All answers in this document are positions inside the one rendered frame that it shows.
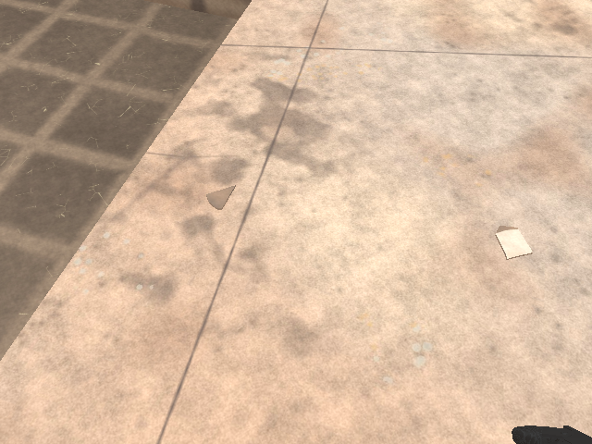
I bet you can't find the robot right hand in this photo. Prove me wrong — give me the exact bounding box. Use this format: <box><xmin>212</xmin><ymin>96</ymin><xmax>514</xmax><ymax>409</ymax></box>
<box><xmin>512</xmin><ymin>425</ymin><xmax>592</xmax><ymax>444</ymax></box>

